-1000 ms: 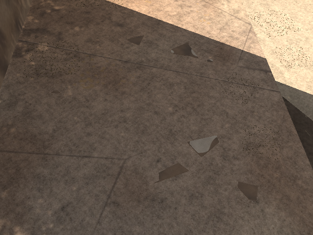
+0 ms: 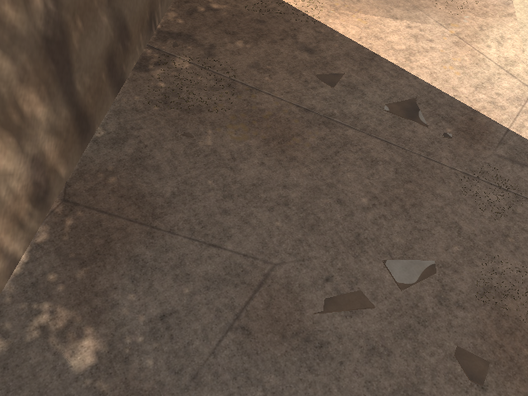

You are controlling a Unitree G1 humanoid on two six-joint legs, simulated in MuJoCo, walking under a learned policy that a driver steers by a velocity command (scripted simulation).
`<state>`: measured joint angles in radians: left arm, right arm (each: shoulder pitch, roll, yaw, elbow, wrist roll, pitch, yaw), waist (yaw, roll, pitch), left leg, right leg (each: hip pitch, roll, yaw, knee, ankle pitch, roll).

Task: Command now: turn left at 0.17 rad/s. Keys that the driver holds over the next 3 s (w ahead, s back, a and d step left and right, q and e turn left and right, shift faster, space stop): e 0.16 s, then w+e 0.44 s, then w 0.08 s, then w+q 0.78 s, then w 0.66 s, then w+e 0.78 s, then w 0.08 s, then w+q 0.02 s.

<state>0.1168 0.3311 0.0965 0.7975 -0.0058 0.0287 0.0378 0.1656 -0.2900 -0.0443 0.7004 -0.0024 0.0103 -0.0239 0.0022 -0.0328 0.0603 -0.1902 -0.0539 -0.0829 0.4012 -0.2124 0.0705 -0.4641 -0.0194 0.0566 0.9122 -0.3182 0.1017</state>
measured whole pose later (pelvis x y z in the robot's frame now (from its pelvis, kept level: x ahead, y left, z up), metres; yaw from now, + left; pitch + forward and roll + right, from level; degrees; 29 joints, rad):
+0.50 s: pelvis +0.08 -0.06 -0.01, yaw -11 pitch +2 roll +1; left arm 0.16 0.29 0.05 0.72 -0.04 -0.03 -0.03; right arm 0.35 -0.31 -0.07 0.82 0.00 -0.06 -0.01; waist -0.07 -0.01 0.02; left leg -0.04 0.01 0.09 0.37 -0.37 0.00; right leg -0.56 -0.05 0.01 0.95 -0.41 -0.03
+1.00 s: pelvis +0.29 -0.21 +0.00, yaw -14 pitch +0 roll -1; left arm 0.32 0.26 0.04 0.78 0.01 -0.10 -0.01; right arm 0.20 -0.30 -0.06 0.76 0.02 -0.06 0.02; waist 0.04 0.05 0.01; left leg -0.73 0.09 -0.09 0.78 0.11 -0.01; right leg 0.02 0.09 -0.11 0.20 -0.24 -0.09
